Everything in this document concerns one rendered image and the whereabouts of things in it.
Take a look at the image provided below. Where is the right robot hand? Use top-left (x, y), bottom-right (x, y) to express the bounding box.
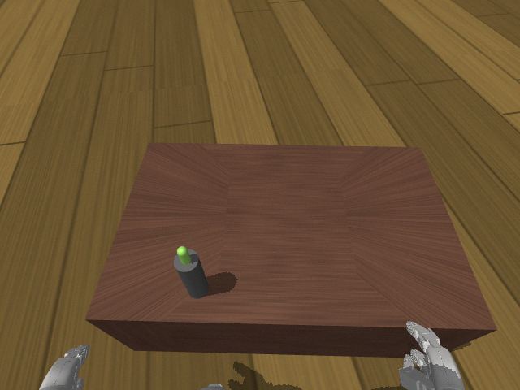
top-left (399, 321), bottom-right (465, 390)

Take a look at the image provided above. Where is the left robot hand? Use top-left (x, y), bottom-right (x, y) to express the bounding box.
top-left (39, 344), bottom-right (90, 390)

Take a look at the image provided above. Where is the bottle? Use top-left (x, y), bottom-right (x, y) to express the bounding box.
top-left (174, 246), bottom-right (209, 299)

